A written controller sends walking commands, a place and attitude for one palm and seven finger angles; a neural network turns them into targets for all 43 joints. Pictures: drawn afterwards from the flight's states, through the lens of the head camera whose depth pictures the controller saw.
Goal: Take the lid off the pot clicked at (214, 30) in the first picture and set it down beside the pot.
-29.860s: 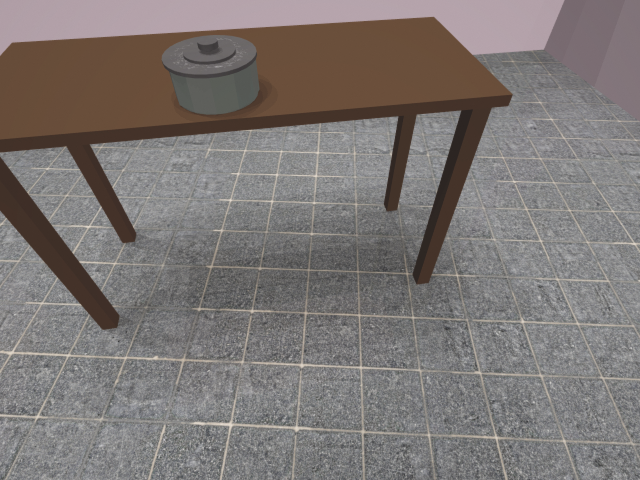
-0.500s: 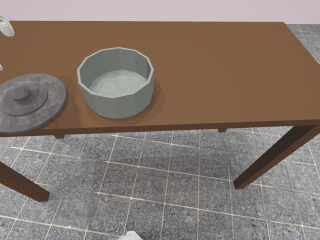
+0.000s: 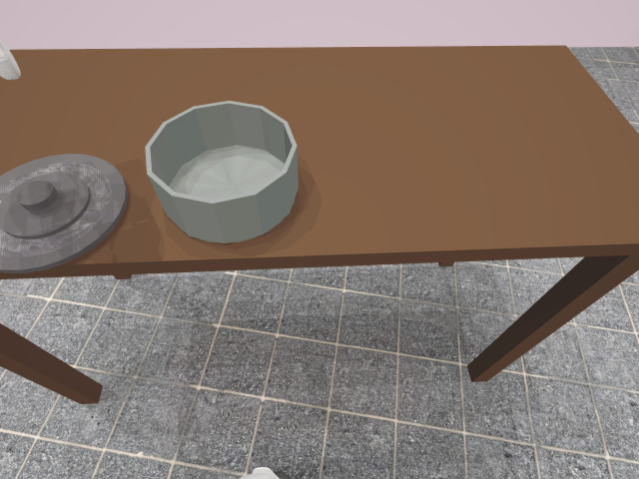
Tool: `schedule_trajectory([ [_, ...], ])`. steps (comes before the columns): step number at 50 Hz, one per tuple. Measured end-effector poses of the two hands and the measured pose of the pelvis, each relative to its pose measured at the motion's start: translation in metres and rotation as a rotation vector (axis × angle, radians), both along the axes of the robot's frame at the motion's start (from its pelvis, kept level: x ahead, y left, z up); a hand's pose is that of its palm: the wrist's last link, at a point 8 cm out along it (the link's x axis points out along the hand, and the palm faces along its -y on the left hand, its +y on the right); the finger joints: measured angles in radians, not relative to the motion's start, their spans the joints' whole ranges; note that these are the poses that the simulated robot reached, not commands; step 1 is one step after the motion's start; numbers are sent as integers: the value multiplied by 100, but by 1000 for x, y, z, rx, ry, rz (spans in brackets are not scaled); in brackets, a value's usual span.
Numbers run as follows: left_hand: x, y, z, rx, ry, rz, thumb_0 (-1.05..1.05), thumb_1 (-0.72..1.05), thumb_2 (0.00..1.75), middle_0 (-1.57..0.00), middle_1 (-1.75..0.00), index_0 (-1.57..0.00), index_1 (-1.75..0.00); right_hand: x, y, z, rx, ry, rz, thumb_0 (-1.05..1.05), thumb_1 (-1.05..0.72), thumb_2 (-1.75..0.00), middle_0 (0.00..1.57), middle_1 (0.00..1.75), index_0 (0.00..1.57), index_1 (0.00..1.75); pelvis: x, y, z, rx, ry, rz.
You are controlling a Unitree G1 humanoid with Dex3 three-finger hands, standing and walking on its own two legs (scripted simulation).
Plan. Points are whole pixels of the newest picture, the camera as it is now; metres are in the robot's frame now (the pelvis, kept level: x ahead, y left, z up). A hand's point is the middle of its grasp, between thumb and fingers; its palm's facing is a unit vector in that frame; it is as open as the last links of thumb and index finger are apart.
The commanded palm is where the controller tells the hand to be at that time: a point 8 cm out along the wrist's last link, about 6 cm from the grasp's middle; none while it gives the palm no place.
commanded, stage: draw the hand back to the body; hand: left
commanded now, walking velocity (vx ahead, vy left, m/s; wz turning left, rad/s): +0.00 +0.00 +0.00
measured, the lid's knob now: (37, 195) +0.46 +0.36 +0.08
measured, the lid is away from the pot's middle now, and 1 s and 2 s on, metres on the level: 0.25 0.25 0.25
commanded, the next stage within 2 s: none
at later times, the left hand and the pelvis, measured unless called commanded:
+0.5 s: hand out of the picture +0.41 +0.27 +0.27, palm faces +0.47 -0.84 -0.27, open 11.0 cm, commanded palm +0.35 +0.31 +0.29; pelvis +0.01 -0.03 +0.01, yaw -1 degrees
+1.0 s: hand out of the picture +0.34 +0.24 +0.28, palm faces +0.55 -0.81 -0.21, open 8.8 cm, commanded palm +0.28 +0.27 +0.28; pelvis +0.02 -0.05 +0.02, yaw -2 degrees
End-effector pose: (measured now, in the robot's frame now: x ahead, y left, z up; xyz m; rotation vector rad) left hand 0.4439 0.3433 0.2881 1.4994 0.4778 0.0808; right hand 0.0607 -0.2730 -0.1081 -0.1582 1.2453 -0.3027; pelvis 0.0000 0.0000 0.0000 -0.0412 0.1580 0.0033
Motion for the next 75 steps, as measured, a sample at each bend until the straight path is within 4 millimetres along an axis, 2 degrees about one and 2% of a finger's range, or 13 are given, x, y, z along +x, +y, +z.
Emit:
schedule_trajectory([
  [6,-8,-7,-3,-2,-26,-13,0,-8,81,-44,-72,-44,-72,20,0,1,26,-47,11,0,-91,-90,20,30,20,30,1,-4,1,5,-10,-1],
  [13,-30,-13,-7,2,-49,-20,0,-8,81,-44,-72,-44,-72,51,2,4,52,-128,56,0,-91,-90,20,30,20,30,2,-9,2,9,-33,6],
  [16,-43,-21,-2,-429,-374,-116,0,-9,81,-44,-72,-44,-72,65,6,11,39,-203,117,0,-91,-90,20,30,20,30,1,-12,5,11,-73,0],
  [19,-55,-27,-1,-743,-690,-135,0,-9,81,-44,-72,-44,-72,75,11,19,25,-258,165,0,-91,-90,20,30,20,30,4,-17,8,16,-102,-10],
  [22,-65,-30,-4,-914,-886,-95,-1,-8,81,-44,-72,-44,-71,83,10,28,10,-307,178,1,-91,-90,20,30,20,30,8,-23,11,18,-124,-19],
  [25,-73,-33,-7,-990,-996,-59,-1,-6,81,-43,-71,-43,-70,89,4,35,-4,-346,180,1,-91,-90,20,30,20,30,12,-28,13,20,-142,-27],
  [36,-113,-43,-3,-983,-1125,-28,0,14,83,-38,-62,-38,-62,98,-28,35,-23,-390,161,1,-91,-90,20,30,20,30,23,-42,16,34,-170,-39],
  [42,-133,-49,-6,-969,-1130,-27,0,28,85,-35,-56,-34,-55,104,-35,33,-23,-392,176,1,-91,-90,20,30,20,30,23,-49,17,38,-187,-31],
  [54,-162,-70,-10,-967,-1134,-81,0,58,87,-28,-44,-28,-43,128,-21,39,14,-476,210,1,-91,-90,20,30,20,30,22,-54,18,42,-209,-31],
  [63,-185,-76,-17,-971,-1130,-99,1,79,89,-23,-35,-23,-34,137,-12,44,23,-510,232,1,-91,-90,20,30,20,30,20,-53,18,42,-219,-31],
  [75,-221,-85,-18,-952,-1119,-166,1,88,90,-21,-31,-21,-30,138,-1,49,16,-535,248,1,-91,-90,20,30,20,30,17,-46,19,40,-233,-31],
])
